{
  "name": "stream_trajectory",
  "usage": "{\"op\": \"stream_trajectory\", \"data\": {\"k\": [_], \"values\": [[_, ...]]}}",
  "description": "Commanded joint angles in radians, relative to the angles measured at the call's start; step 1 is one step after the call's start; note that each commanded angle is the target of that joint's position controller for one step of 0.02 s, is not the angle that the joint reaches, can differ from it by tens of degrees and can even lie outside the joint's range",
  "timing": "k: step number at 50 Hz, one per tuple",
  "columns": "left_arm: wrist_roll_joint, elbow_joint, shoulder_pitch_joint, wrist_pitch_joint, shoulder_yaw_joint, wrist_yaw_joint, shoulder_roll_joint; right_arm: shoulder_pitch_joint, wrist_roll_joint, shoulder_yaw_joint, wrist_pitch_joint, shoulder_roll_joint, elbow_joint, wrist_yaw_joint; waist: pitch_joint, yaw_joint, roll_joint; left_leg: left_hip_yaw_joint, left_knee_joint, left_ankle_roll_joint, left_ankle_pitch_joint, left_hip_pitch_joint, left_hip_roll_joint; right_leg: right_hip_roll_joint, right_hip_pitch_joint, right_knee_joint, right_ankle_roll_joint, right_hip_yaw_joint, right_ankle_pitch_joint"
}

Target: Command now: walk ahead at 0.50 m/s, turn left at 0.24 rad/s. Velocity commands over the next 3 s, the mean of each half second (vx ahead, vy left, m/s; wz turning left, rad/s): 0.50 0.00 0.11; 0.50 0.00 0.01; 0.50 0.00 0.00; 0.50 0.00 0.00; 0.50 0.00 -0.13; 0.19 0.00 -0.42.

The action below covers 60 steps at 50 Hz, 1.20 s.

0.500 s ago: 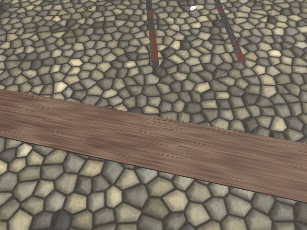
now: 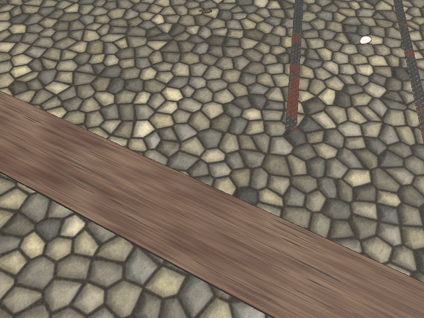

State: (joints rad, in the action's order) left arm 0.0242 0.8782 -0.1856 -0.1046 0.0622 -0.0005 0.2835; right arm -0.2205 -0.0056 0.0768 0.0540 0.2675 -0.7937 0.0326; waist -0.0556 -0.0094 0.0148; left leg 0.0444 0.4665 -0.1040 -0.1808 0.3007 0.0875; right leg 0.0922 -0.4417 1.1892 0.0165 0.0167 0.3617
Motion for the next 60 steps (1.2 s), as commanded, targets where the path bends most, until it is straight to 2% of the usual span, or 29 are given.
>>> {"op": "stream_trajectory", "data": {"k": [1, 13, 14, 17, 19, 20, 21, 22, 24, 25, 26, 28, 29, 32, 33, 34, 37, 38, 43, 44, 46, 47, 48, 49, 50, 52, 53, 59, 60], "values": [[-0.014, -0.034, -0.04, 0.009, 0.027, 0.003, 0.091, -0.007, 0.006, 0.02, 0.028, 0.103, 0.054, -0.01, 0.094, 0.023, -0.041, -0.294, -0.264, -0.176, 0.303, -0.16, -0.284, 0.07, -0.142, -0.078, -0.016, 0.036, -0.08], [-0.009, -0.132, 0.275, -0.003, -0.002, -0.031, 0.048, -0.174, -0.008, 0.026, 0.014, 0.143, -0.055, -0.041, -0.021, -0.077, -0.084, -0.161, -0.275, -0.102, 0.264, -0.306, -0.29, -0.016, -0.22, -0.663, -0.013, -0.012, -0.473], [-0.141, -0.106, 0.167, 0.031, -0.04, -0.045, 0.008, -0.258, 0.163, -0.018, 0.047, 0.064, -0.116, 0.039, -0.009, -0.028, -0.113, -0.202, -0.262, -0.141, 0.3, -0.388, -0.338, 0.002, -0.236, -0.656, 0.003, 0.055, -0.479], [-0.098, -0.135, 0.196, 0.054, -0.017, -0.037, 0.097, -0.163, 0.096, 0.011, 0.063, 0.147, -0.097, 0.072, 0.024, 0.01, -0.068, -0.168, -0.213, -0.104, 0.518, -0.442, -0.34, -0.052, -0.126, -0.658, 0.06, -0.038, -0.319], [-0.058, -0.112, 0.092, 0.036, 0.001, -0.024, 0.155, -0.192, 0.109, 0.008, 0.058, 0.162, -0.111, 0.072, 0.137, 0.063, -0.041, -0.091, -0.006, -0.027, 0.75, -0.334, -0.233, -0.127, 0.243, -0.643, 0.127, -0.099, -0.383], [-0.054, -0.069, -0.077, 0.027, -0.003, -0.027, 0.173, -0.357, 0.128, -0.022, 0.065, 0.065, -0.114, 0.063, 0.369, 0.042, 0.074, -0.07, 0.251, 0.028, 0.539, -0.092, -0.127, -0.026, 0.708, -0.529, 0.264, 0.037, -0.526], [-0.088, 0.002, -0.357, 0.032, 0.065, -0.027, 0.293, -0.274, -0.042, 0.005, 0.034, 0.131, -0.095, -0.018, 0.408, 0.18, 0.105, 0.026, 0.746, 0.092, 0.075, 0.181, -0.011, 0.295, 0.837, -0.664, 0.326, 0.475, -0.509], [-0.045, 0.024, -0.362, 0.033, 0.049, -0.029, 0.26, -0.186, -0.013, 0.006, 0.031, 0.136, -0.07, -0.042, 0.384, 0.163, 0.063, -0.14, 0.884, 0.073, -0.367, 0.245, 0.029, 0.306, 0.764, -0.801, 0.292, 0.639, -0.634], [-0.043, -0.002, -0.151, 0.031, 0.024, -0.022, 0.151, -0.121, 0.0, -0.009, 0.025, 0.081, -0.047, -0.044, 0.133, 0.066, 0.041, -0.166, 0.833, 0.038, -0.225, 0.289, -0.087, 0.233, 0.482, -0.837, 0.22, 0.35, -0.575], [-0.102, 0.002, -0.16, -0.002, -0.012, -0.019, 0.036, -0.133, 0.137, -0.039, 0.047, 0.047, -0.046, -0.002, 0.125, 0.074, 0.154, -0.205, 0.8, 0.021, -0.198, 0.313, -0.166, 0.172, 0.415, -0.937, 0.256, 0.315, -0.245], [-0.097, -0.007, -0.114, -0.008, -0.022, -0.008, -0.009, -0.125, 0.14, -0.043, 0.051, 0.021, -0.058, 0.016, 0.054, 0.055, 0.113, -0.191, 0.735, 0.016, -0.163, 0.327, -0.182, 0.161, 0.353, -1.003, 0.251, 0.319, -0.12], [-0.091, -0.017, -0.085, -0.011, -0.022, -0.006, 0.008, -0.118, 0.109, -0.044, 0.051, 0.018, -0.063, 0.033, 0.04, 0.016, 0.06, -0.162, 0.646, 0.017, -0.108, 0.319, -0.184, 0.133, 0.3, -1.064, 0.234, 0.266, -0.079], [-0.031, 0.009, -0.116, -0.002, 0.009, -0.014, 0.115, -0.091, 0.013, -0.013, 0.01, 0.096, -0.049, 0.006, 0.048, -0.016, -0.01, -0.08, 0.63, 0.057, -0.057, 0.235, -0.174, 0.136, 0.262, -1.045, 0.201, 0.212, -0.337], [-0.023, 0.031, -0.154, 0.002, 0.006, -0.021, 0.101, -0.02, 0.03, -0.039, -0.024, 0.036, -0.014, -0.005, 0.017, -0.014, 0.056, -0.035, 0.474, 0.102, 0.028, 0.249, -0.198, 0.08, 0.226, -1.058, 0.186, 0.06, -0.499], [-0.138, 0.0, -0.156, -0.034, -0.019, -0.04, 0.009, -0.023, 0.129, -0.074, -0.013, -0.032, -0.031, 0.028, 0.02, 0.025, 0.093, -0.092, 0.415, 0.091, 0.133, 0.329, -0.217, 0.097, 0.268, -1.081, 0.245, 0.076, -0.328], [-0.137, 0.013, -0.187, -0.04, -0.014, -0.05, 0.02, 0.002, 0.128, -0.066, -0.008, -0.017, -0.027, 0.034, -0.003, 0.037, 0.059, -0.098, 0.354, 0.082, 0.176, 0.364, -0.215, 0.117, 0.292, -1.09, 0.266, 0.106, -0.28], [-0.104, 0.034, -0.254, -0.035, -0.008, -0.072, 0.067, 0.128, 0.092, -0.057, 0.001, 0.028, 0.008, 0.029, -0.004, 0.065, 0.032, -0.071, 0.205, 0.069, 0.239, 0.388, -0.184, 0.131, 0.364, -1.068, 0.279, 0.095, -0.33], [0.014, 0.051, -0.243, -0.006, 0.011, -0.031, 0.11, 0.215, 0.012, -0.044, -0.002, 0.057, 0.048, 0.015, -0.028, 0.058, 0.024, 0.022, 0.158, 0.087, 0.256, 0.295, -0.165, 0.076, 0.324, -1.062, 0.177, 0.033, -0.435], [-0.038, 0.088, -0.282, 0.028, 0.007, 0.003, 0.11, 0.19, 0.026, -0.043, -0.01, 0.05, 0.058, -0.006, -0.041, 0.042, 0.079, 0.026, 0.075, 0.055, 0.093, 0.186, -0.12, 0.121, 0.441, -0.955, 0.135, 0.029, -0.643], [-0.142, 0.092, -0.275, -0.004, -0.009, -0.056, 0.082, 0.16, 0.084, -0.047, 0.002, 0.061, 0.052, 0.008, -0.003, -0.003, 0.036, -0.069, 0.055, 0.011, 0.189, 0.156, -0.144, 0.191, 0.48, -0.948, 0.199, 0.102, -0.694], [-0.115, 0.068, -0.215, -0.016, 0.015, -0.077, 0.117, 0.011, 0.054, -0.002, 0.026, 0.162, 0.008, 0.003, 0.141, -0.068, -0.021, -0.023, 0.042, -0.069, 0.185, -0.123, -0.105, 0.077, 0.484, -0.728, 0.135, 0.001, -0.766], [-0.12, 0.075, -0.414, -0.026, -0.018, -0.07, -0.004, -0.141, 0.052, 0.001, 0.036, 0.181, -0.022, 0.001, 0.391, -0.032, -0.169, -0.232, 0.102, -0.255, 0.207, -0.622, -0.244, -0.062, 0.185, -0.454, 0.062, -0.042, -0.526], [0.021, 0.064, -0.31, 0.016, 0.002, -0.011, 0.052, -0.38, 0.058, 0.046, 0.019, 0.257, -0.101, -0.022, 0.388, -0.176, -0.2, -0.607, -0.026, -0.273, 0.157, -0.719, -0.498, -0.168, -0.094, -0.001, 0.019, -0.111, 0.051], [-0.005, 0.026, -0.218, 0.023, 0.011, 0.004, 0.083, -0.31, 0.016, 0.029, 0.011, 0.219, -0.102, -0.025, 0.294, -0.127, -0.116, -0.656, -0.108, -0.215, 0.197, -0.631, -0.466, -0.144, -0.202, 0.103, 0.033, 0.044, 0.18], [-0.016, 0.011, -0.172, 0.022, 0.006, 0.005, 0.051, -0.176, 0.016, 0.017, 0.011, 0.175, -0.079, -0.03, 0.137, -0.071, -0.089, -0.48, -0.13, -0.177, 0.272, -0.464, -0.439, -0.088, -0.224, 0.068, 0.042, 0.06, 0.093], [-0.032, 0.014, -0.163, 0.039, 0.007, -0.001, 0.041, -0.089, 0.018, -0.007, 0.017, 0.082, -0.08, -0.032, 0.06, -0.011, -0.096, -0.304, -0.188, -0.114, 0.357, -0.262, -0.355, -0.036, -0.12, -0.046, 0.043, 0.054, -0.001], [-0.154, 0.014, -0.181, 0.011, -0.032, -0.031, -0.033, -0.135, 0.086, -0.027, 0.051, -0.002, -0.085, -0.027, 0.092, -0.027, -0.128, -0.325, -0.275, -0.174, 0.143, -0.236, -0.345, 0.022, -0.112, -0.044, 0.059, 0.113, -0.009], [-0.114, -0.024, 0.003, 0.024, -0.034, -0.046, -0.029, -0.147, 0.087, -0.014, 0.077, 0.047, -0.104, 0.003, 0.032, -0.016, -0.051, -0.173, -0.357, -0.17, 0.087, -0.134, -0.29, 0.022, -0.189, -0.345, 0.008, 0.031, -0.282], [-0.045, -0.043, 0.015, 0.05, -0.015, -0.04, 0.026, -0.134, -0.021, 0.016, 0.068, 0.146, -0.118, -0.019, 0.03, 0.026, -0.056, -0.125, -0.324, -0.115, 0.362, -0.065, -0.28, 0.0, -0.059, -0.331, -0.007, -0.041, -0.393]]}}
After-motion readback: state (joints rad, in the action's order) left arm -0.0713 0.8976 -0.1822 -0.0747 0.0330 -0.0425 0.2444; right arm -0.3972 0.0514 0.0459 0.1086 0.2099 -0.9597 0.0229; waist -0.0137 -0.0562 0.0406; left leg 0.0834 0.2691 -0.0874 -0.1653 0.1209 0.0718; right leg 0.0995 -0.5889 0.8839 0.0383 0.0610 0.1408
